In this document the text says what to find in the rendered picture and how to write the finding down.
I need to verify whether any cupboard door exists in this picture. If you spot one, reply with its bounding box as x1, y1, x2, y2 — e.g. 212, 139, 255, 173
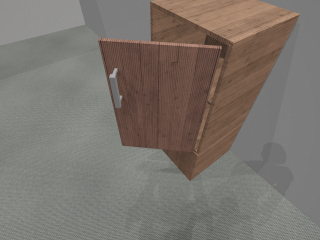
98, 38, 222, 152

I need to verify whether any handle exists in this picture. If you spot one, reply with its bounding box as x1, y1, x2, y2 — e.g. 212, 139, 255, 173
109, 68, 123, 108

